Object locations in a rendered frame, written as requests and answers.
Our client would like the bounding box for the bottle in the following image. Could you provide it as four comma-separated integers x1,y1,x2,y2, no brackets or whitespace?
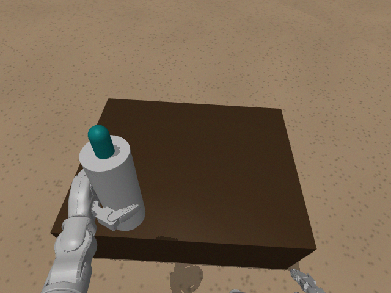
79,125,145,231

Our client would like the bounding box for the left robot arm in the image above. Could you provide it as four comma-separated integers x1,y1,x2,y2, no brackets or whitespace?
41,216,97,293

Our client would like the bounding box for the right robot hand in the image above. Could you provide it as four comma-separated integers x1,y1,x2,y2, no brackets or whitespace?
290,269,325,293

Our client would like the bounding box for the left robot hand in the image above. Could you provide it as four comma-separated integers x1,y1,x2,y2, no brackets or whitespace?
68,169,140,231

